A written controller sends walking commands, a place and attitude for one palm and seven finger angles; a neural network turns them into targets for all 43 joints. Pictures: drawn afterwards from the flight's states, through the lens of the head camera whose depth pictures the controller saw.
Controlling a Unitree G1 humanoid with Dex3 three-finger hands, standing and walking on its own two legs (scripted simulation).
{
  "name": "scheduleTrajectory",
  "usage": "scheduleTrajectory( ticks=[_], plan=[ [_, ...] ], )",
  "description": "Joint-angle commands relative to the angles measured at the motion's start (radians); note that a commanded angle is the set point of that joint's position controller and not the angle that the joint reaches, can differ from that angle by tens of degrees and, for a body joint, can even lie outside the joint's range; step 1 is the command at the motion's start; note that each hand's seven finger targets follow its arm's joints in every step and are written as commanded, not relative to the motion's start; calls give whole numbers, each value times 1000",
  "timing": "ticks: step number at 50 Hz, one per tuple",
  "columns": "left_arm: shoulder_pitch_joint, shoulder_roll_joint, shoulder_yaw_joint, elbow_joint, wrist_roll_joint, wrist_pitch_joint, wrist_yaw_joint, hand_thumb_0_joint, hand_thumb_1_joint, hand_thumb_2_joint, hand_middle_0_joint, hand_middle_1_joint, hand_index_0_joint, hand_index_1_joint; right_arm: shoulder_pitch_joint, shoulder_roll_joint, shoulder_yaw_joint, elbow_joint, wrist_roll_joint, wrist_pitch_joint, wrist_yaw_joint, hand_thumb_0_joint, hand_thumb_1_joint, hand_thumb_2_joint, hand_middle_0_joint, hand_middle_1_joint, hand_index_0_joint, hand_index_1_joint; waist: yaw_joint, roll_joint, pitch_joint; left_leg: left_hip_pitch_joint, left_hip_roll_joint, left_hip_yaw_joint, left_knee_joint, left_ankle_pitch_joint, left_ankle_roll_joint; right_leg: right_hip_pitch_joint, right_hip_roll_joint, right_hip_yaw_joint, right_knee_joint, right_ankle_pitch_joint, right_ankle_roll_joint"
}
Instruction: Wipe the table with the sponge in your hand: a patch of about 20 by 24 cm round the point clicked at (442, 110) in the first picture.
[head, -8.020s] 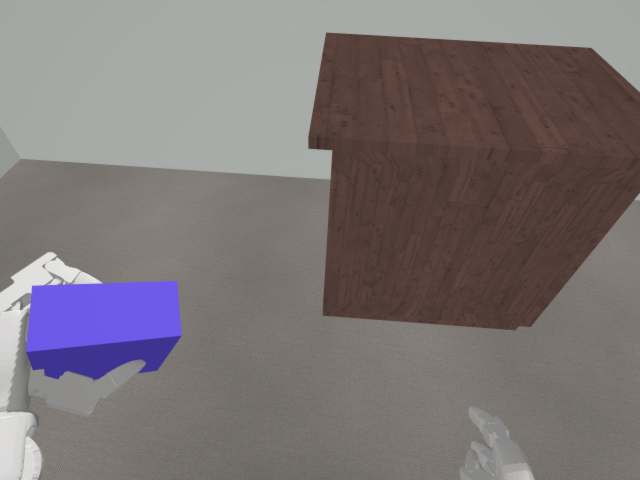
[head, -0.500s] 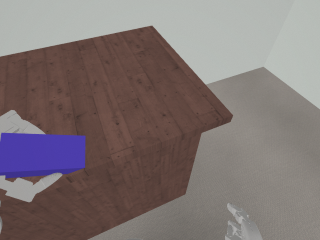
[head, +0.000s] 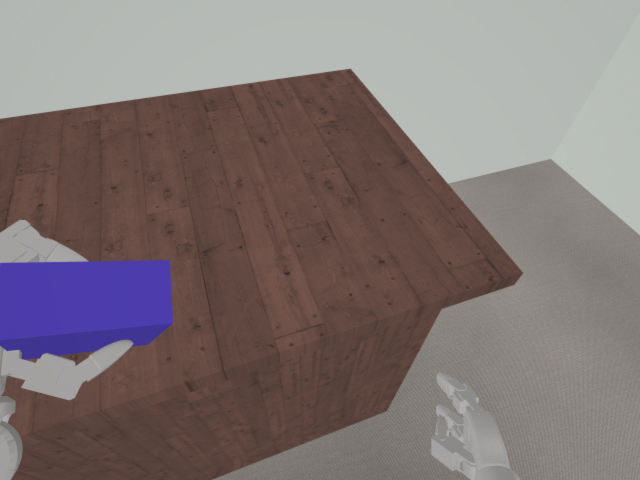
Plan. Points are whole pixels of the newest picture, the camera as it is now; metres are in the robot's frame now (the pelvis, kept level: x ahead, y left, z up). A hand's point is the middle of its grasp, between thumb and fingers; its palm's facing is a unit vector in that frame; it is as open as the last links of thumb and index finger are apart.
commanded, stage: come to a stop and stand still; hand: left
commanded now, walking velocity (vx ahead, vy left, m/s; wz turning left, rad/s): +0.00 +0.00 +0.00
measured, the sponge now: (112, 311) +0.22 +0.21 +0.17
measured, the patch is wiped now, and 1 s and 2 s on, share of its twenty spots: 0.00 0.00 0.00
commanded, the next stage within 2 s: look again from close up in 0.66 s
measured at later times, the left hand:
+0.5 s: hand (21, 297) +0.23 +0.30 +0.16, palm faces +0.34 -0.82 -0.45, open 9.7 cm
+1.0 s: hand (18, 293) +0.24 +0.31 +0.16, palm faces +0.38 -0.83 -0.42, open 9.7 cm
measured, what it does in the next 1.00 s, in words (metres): shifts its weight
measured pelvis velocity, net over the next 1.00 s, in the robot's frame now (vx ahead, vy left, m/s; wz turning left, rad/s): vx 0.01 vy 0.05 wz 0.00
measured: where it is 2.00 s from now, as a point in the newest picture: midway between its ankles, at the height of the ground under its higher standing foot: outside the picture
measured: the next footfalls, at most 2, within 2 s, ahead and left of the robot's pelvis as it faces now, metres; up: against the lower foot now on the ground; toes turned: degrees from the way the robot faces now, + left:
none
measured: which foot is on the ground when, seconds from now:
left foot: down 0.00-1.00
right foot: down 0.00-1.00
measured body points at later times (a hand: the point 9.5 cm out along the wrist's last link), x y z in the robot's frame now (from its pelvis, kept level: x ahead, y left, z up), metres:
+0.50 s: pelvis +0.00 +0.05 +0.00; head +0.04 +0.07 +0.45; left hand +0.21 +0.34 +0.19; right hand +0.16 -0.19 -0.07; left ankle +0.05 +0.14 -0.73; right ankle -0.01 -0.11 -0.73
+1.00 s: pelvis +0.01 +0.05 +0.00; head +0.05 +0.08 +0.45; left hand +0.21 +0.35 +0.18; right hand +0.21 -0.16 -0.06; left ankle +0.05 +0.14 -0.73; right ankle -0.01 -0.11 -0.73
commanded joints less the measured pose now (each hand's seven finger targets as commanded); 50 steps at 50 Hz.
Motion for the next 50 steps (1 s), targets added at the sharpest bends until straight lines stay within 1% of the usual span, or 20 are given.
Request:
scheduleTrajectory(
  ticks=[1,2,3,4,5,7,9,13,14,15,17,19,24,30,34,35,39,40,46,50],
  plan=[
    [-119,146,95,-136,-24,-33,25,0,100,1300,-1200,-1600,-1200,-1600,-52,-155,-68,-106,-1,-29,-40,0,-900,-900,200,300,200,300,-20,-17,-124,122,-36,24,-65,-3,14,-85,-92,124,-196,103,-17],
    [-149,150,90,-131,-22,-29,25,0,100,1300,-1200,-1600,-1200,-1600,-60,-155,-67,-105,0,-26,-45,0,-900,-900,200,300,200,300,-18,-2,-114,130,-35,21,-81,-18,17,-99,-83,114,-207,58,-10],
    [-1026,889,613,-234,116,-118,-7,0,100,1300,-1200,-1600,-1200,-1600,35,-208,-120,-67,-57,-80,-63,0,-900,-900,200,300,200,300,53,-191,50,-12,-27,46,25,71,39,-177,-135,218,-330,300,13],
    [-750,552,346,119,36,-49,-22,0,100,1300,-1200,-1600,-1200,-1600,-50,-177,-95,-44,20,-38,-71,0,-900,-900,200,300,200,300,7,16,-33,132,-28,26,-54,132,55,-148,-204,161,-187,298,-67],
    [-585,280,141,162,14,-32,-46,0,100,1300,-1200,-1600,-1200,-1600,-44,-182,-109,-80,8,-52,-56,0,-900,-900,200,300,200,300,15,70,-116,244,-16,30,-67,142,41,-118,-139,183,-121,345,-61],
    [-364,193,58,92,-1,-25,-60,0,100,1300,-1200,-1600,-1200,-1600,-31,-205,-114,-114,14,-52,-26,0,-900,-900,200,300,200,300,27,78,-178,248,-14,45,-79,130,64,-62,-114,125,-114,297,19],
    [-182,77,-31,-42,-14,-28,-57,0,100,1300,-1200,-1600,-1200,-1600,-68,-177,-101,-149,33,-58,8,0,-900,-900,200,300,200,300,32,29,-231,269,-12,32,-107,113,73,-13,-95,96,-113,232,25],
    [-62,212,111,-165,3,-35,-23,0,100,1300,-1200,-1600,-1200,-1600,-79,-198,-98,-177,11,-53,-3,0,-900,-900,200,300,200,300,25,-71,-123,148,-34,35,-134,-77,50,-49,-88,78,-210,-10,-9],
    [-31,271,179,-166,5,-40,-5,0,100,1300,-1200,-1600,-1200,-1600,-87,-201,-92,-168,12,-48,-12,0,-900,-900,200,300,200,300,26,-34,-126,168,-27,27,-160,-77,48,-67,-74,58,-191,-36,-11],
    [-48,236,169,-179,3,-51,-2,0,100,1300,-1200,-1600,-1200,-1600,-78,-203,-96,-175,7,-46,-21,0,-900,-900,200,300,200,300,15,18,-123,137,-10,1,-190,-86,58,-40,-64,30,-160,-19,-9],
    [-89,252,196,-205,1,-71,10,0,100,1300,-1200,-1600,-1200,-1600,-76,-207,-98,-180,10,-49,-35,0,-900,-900,200,300,200,300,14,149,-106,75,23,-43,-256,-158,75,16,-35,4,-102,6,2],
    [-98,285,233,-201,6,-78,27,0,100,1300,-1200,-1600,-1200,-1600,-76,-205,-97,-172,14,-52,-41,0,-900,-900,200,300,200,300,21,185,-135,81,46,-62,-273,-151,85,52,-24,-12,-54,49,5],
    [-73,195,162,-111,9,-79,18,0,100,1300,-1200,-1600,-1200,-1600,-48,-198,-100,-139,17,-70,-33,0,-900,-900,200,300,200,300,4,89,-149,154,11,-21,-169,-18,79,27,-53,14,-131,148,-1],
    [-119,122,52,-125,26,-62,8,0,100,1300,-1200,-1600,-1200,-1600,-47,-200,-96,-114,11,-79,-20,0,-900,-900,200,300,200,300,-2,63,-135,166,19,-48,-183,-9,85,5,-47,7,-128,151,8],
    [-149,183,111,-159,29,-55,21,0,100,1300,-1200,-1600,-1200,-1600,-74,-193,-88,-116,14,-73,-23,0,-900,-900,200,300,200,300,3,47,-137,162,5,-37,-177,18,82,19,-48,17,-128,174,6],
    [-154,151,82,-164,24,-57,17,0,100,1300,-1200,-1600,-1200,-1600,-66,-186,-87,-116,12,-66,-23,0,-900,-900,200,300,200,300,-1,65,-138,156,8,-37,-168,22,86,29,-53,9,-127,180,6],
    [-138,200,139,-209,20,-58,24,0,100,1300,-1200,-1600,-1200,-1600,-85,-183,-89,-124,17,-63,-26,0,-900,-900,200,300,200,300,4,96,-174,189,4,-34,-155,94,82,46,-52,15,-115,226,3],
    [-135,158,101,-212,15,-61,18,0,100,1300,-1200,-1600,-1200,-1600,-70,-181,-88,-124,15,-57,-25,0,-900,-900,200,300,200,300,2,106,-174,183,9,-40,-148,121,85,55,-51,5,-111,235,4],
    [-105,168,104,-206,12,-52,17,0,100,1300,-1200,-1600,-1200,-1600,-66,-191,-98,-130,21,-46,-24,0,-900,-900,200,300,200,300,-2,83,-177,201,21,-48,-141,164,84,57,-64,12,-120,258,5],
    [-85,143,82,-155,12,-46,15,0,100,1300,-1200,-1600,-1200,-1600,-72,-191,-92,-126,18,-37,-28,0,-900,-900,200,300,200,300,1,71,-144,166,18,-49,-160,76,84,52,-73,17,-146,222,5]
  ],
)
